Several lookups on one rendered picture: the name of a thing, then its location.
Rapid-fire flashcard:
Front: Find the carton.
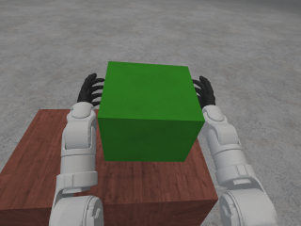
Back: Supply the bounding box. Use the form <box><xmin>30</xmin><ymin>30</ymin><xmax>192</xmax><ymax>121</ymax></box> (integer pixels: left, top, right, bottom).
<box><xmin>97</xmin><ymin>61</ymin><xmax>205</xmax><ymax>162</ymax></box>

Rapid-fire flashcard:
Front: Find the left robot forearm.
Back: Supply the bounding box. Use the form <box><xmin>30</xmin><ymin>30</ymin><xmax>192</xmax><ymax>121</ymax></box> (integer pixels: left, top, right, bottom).
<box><xmin>49</xmin><ymin>102</ymin><xmax>98</xmax><ymax>226</ymax></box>

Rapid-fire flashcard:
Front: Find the pedestal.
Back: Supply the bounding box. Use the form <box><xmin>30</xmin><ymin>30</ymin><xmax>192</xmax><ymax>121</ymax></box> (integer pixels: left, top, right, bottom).
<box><xmin>0</xmin><ymin>109</ymin><xmax>219</xmax><ymax>226</ymax></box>

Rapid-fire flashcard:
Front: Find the right robot upper arm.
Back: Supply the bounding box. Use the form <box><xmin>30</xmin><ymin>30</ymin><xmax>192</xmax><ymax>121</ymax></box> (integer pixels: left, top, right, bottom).
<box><xmin>219</xmin><ymin>188</ymin><xmax>279</xmax><ymax>226</ymax></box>

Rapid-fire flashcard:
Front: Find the left robot upper arm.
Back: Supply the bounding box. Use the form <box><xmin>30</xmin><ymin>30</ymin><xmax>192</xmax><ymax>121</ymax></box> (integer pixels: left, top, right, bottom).
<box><xmin>50</xmin><ymin>195</ymin><xmax>104</xmax><ymax>226</ymax></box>

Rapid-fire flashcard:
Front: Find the robot left hand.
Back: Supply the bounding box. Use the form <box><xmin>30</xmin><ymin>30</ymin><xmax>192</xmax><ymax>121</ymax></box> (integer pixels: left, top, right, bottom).
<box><xmin>77</xmin><ymin>73</ymin><xmax>104</xmax><ymax>106</ymax></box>

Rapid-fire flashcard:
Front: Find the robot right hand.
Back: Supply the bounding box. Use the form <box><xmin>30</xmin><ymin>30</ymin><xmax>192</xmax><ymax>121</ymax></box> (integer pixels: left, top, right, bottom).
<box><xmin>192</xmin><ymin>75</ymin><xmax>215</xmax><ymax>110</ymax></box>

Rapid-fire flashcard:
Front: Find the right robot forearm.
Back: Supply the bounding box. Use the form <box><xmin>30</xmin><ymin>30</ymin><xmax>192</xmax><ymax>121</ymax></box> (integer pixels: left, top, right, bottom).
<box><xmin>200</xmin><ymin>105</ymin><xmax>278</xmax><ymax>223</ymax></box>

